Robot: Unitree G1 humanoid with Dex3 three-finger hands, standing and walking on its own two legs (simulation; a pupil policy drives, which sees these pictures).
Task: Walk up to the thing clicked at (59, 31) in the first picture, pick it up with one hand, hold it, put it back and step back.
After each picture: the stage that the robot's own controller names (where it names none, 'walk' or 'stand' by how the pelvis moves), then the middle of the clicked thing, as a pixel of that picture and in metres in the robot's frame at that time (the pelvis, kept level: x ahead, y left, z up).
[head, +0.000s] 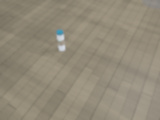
stand; (60, 40) +1.28 +0.22 -0.66
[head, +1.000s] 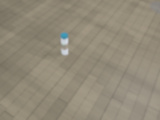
walk; (64, 44) +1.16 +0.16 -0.64
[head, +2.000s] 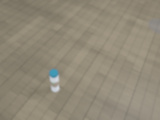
walk; (54, 81) +0.76 +0.18 -0.65
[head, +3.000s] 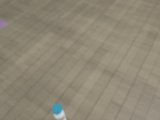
walk; (59, 115) +0.48 +0.22 -0.63
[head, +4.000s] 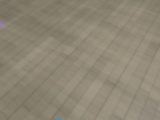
stand; out of the picture +0.38 +0.16 -0.65
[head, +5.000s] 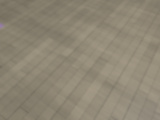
stand; out of the picture +0.37 +0.18 -0.66
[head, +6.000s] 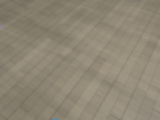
stand; out of the picture +0.39 +0.18 -0.66
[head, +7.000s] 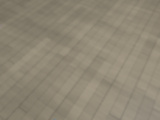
stand; out of the picture +0.37 +0.19 -0.66
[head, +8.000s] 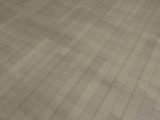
stand; out of the picture +0.36 +0.19 -0.66
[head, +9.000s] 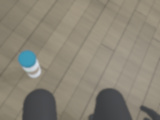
go down; (31, 65) +0.43 +0.21 -0.35
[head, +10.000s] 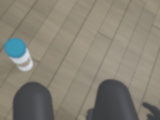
go down; (21, 57) +0.44 +0.23 -0.27
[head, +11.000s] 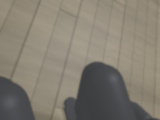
close in; out of the picture +0.43 +0.28 -0.16
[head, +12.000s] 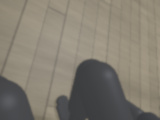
close; out of the picture +0.43 +0.29 -0.16
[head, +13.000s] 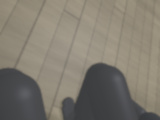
lift; out of the picture +0.35 +0.25 -0.15
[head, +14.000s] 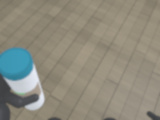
lift; (26, 85) +0.31 +0.17 +0.04
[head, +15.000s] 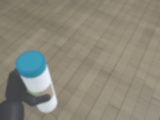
hold; (40, 86) +0.31 +0.14 +0.05
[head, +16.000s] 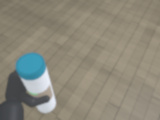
hold; (39, 87) +0.31 +0.15 +0.04
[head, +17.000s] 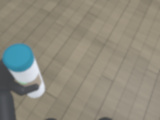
crouch; (28, 75) +0.36 +0.17 -0.02
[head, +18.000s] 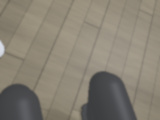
lower; out of the picture +0.47 +0.25 -0.05
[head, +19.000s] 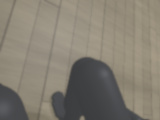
lower; out of the picture +0.44 +0.28 -0.16
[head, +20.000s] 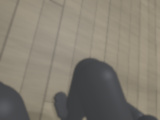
lower; out of the picture +0.42 +0.29 -0.16
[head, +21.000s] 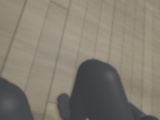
lower; out of the picture +0.41 +0.28 -0.15
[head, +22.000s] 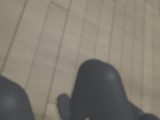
lower; out of the picture +0.40 +0.28 -0.16
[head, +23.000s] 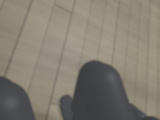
open; out of the picture +0.41 +0.26 -0.16
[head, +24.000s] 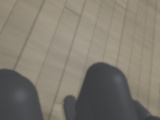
stand; out of the picture +0.40 +0.25 -0.17
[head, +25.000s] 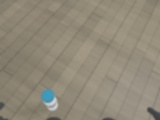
stand; (50, 100) +0.39 +0.17 -0.50
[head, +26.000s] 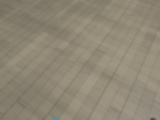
stand; out of the picture +0.37 +0.16 -0.60
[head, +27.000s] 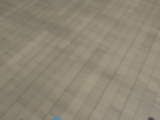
stand; out of the picture +0.36 +0.16 -0.60
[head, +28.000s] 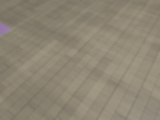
stand; out of the picture +0.40 +0.14 -0.65
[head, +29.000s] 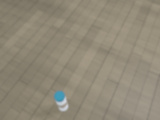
walk; (61, 101) +0.46 +0.16 -0.62
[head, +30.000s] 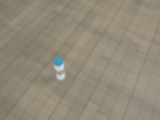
walk; (59, 69) +0.74 +0.16 -0.62
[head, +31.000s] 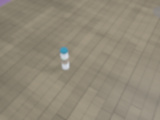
stand; (64, 58) +1.02 +0.19 -0.64
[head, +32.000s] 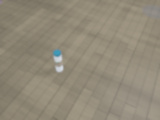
stand; (58, 61) +1.00 +0.21 -0.66
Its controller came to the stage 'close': yes
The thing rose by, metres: 0.69
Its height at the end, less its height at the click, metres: +0.00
